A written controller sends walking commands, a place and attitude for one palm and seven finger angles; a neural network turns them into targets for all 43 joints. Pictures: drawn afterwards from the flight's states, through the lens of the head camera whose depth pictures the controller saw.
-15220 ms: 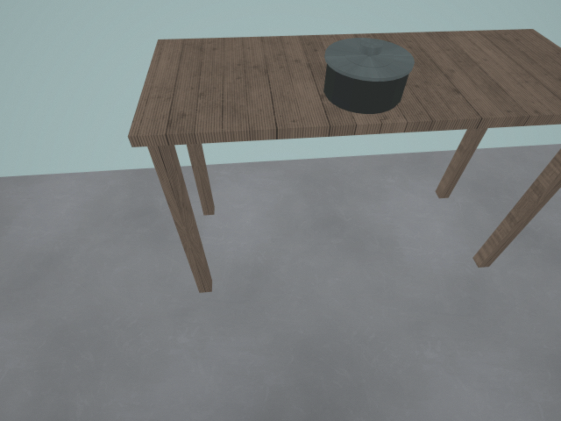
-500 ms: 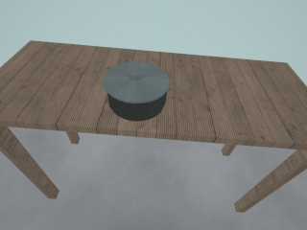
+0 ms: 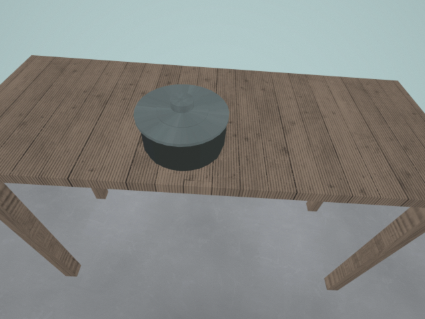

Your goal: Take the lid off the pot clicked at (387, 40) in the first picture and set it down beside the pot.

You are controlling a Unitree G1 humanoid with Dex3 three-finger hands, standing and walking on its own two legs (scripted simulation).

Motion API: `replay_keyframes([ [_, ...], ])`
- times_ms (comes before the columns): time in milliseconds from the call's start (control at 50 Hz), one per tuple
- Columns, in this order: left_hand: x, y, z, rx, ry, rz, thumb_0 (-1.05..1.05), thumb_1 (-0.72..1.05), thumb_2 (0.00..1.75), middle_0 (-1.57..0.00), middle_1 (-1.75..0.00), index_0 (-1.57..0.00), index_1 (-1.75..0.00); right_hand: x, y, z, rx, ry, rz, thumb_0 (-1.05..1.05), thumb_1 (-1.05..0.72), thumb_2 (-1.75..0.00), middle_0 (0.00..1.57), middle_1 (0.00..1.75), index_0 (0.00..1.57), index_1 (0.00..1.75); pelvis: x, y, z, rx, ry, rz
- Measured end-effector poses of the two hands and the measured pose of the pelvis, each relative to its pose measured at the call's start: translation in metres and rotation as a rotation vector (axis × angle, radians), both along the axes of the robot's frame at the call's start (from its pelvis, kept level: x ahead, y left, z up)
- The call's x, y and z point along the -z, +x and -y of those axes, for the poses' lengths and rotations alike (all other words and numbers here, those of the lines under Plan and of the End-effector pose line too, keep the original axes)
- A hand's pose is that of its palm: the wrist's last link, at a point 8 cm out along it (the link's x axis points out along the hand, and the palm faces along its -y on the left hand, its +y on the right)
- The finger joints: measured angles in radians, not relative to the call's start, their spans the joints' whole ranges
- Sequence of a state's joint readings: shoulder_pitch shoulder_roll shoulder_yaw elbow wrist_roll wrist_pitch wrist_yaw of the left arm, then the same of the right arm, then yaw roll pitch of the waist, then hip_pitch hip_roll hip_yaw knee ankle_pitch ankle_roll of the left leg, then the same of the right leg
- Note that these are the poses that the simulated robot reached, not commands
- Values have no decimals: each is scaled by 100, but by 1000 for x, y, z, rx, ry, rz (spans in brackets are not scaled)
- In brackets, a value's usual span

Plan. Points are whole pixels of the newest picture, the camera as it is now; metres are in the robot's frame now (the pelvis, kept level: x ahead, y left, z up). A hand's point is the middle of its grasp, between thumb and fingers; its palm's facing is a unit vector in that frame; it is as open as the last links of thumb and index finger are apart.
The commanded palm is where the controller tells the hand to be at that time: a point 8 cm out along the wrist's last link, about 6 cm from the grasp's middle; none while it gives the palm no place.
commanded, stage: lift the closed hand beside the body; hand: left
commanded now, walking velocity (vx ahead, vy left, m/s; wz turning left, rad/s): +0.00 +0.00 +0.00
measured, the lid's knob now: (181, 102) +0.51 +0.11 +0.13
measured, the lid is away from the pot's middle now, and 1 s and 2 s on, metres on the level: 0.00 0.00 0.00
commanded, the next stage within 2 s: raise the hand higher, near the body in 0.72 s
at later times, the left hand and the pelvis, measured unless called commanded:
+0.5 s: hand (106, 315) +0.13 +0.19 -0.02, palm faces +0.27 -0.92 -0.28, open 4.5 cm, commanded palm +0.09 +0.23 +0.02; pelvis +0.02 -0.03 +0.00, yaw +2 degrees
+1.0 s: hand (88, 279) +0.16 +0.20 +0.07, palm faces +0.30 -0.83 -0.47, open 3.1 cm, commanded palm +0.11 +0.23 +0.11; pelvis +0.05 -0.04 +0.00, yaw +2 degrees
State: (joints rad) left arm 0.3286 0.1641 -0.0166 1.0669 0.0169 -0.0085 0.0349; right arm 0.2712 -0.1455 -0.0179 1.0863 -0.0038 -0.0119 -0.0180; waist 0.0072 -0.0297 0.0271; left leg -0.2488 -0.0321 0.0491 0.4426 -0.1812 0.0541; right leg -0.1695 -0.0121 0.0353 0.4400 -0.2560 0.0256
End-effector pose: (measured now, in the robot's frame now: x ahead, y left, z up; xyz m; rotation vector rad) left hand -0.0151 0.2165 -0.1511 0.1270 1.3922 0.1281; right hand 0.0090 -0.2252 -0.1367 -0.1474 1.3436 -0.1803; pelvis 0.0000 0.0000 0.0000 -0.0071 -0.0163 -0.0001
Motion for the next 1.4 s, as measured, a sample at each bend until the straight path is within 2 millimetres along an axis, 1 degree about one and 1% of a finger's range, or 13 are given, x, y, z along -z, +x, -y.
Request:
replay_keyframes([
  [120,0,0,2,2,5,-8,1,91,90,-20,-30,-20,-30,1,4,1,-4,-1,4,1,-92,-90,20,30,20,30,0,3,0,0,-4,3],
  [160,-14,25,-2,-13,41,133,2,92,90,-21,-31,-20,-31,-4,15,3,-19,-5,99,1,-92,-90,20,30,20,30,1,4,0,-8,-3,5],
  [200,-43,60,-17,-34,138,349,3,94,90,-23,-33,-23,-33,-9,34,5,-41,-17,224,2,-92,-90,21,30,20,30,2,6,0,-19,4,8],
  [260,-91,110,-27,-26,232,614,3,95,90,-29,-39,-28,-39,-16,75,7,-75,-4,403,2,-92,-90,20,30,20,30,2,8,-1,-32,10,27],
  [320,-116,138,-21,10,240,750,3,94,90,-37,-48,-36,-48,-30,120,7,-78,29,570,2,-91,-90,20,30,20,30,2,10,1,-26,13,26],
  [400,-127,134,-7,13,186,802,2,93,90,-51,-64,-50,-64,-64,172,9,-104,41,743,2,-91,-90,20,30,20,30,2,12,12,-12,16,21],
  [480,-152,119,-10,-22,226,886,2,91,90,-67,-81,-67,-81,-96,212,10,-203,5,857,1,-90,-90,20,30,20,30,1,16,23,-26,10,20],
  [580,-167,107,-15,-68,297,897,2,90,90,-89,-105,-88,-104,-108,244,11,-284,-10,896,1,-90,-90,20,30,20,30,2,20,32,-54,1,10],
  [660,-186,112,-15,-65,337,930,2,90,90,-105,-123,-105,-123,-98,250,10,-298,-3,865,1,-90,-90,20,30,20,30,1,25,36,-63,2,5],
  [740,-206,125,-18,-48,388,990,2,90,90,-118,-136,-117,-136,-82,243,9,-267,23,799,1,-90,-90,20,30,20,30,1,33,40,-60,7,4],
  [960,-245,142,-19,78,472,1043,2,90,90,-129,-149,-128,-148,-52,218,21,-158,39,666,2,-90,-90,21,30,20,30,1,47,44,-36,15,5],
  [1160,-267,146,-23,107,517,1118,2,89,90,-130,-150,-130,-150,-61,231,30,-151,-1,708,2,-90,-90,20,30,20,30,0,47,41,-33,14,5],
  [1400,-296,152,-25,122,532,1302,2,89,90,-130,-150,-130,-150,-80,241,8,-199,25,801,2,-90,-90,20,30,20,30,0,38,34,-37,10,31],
])
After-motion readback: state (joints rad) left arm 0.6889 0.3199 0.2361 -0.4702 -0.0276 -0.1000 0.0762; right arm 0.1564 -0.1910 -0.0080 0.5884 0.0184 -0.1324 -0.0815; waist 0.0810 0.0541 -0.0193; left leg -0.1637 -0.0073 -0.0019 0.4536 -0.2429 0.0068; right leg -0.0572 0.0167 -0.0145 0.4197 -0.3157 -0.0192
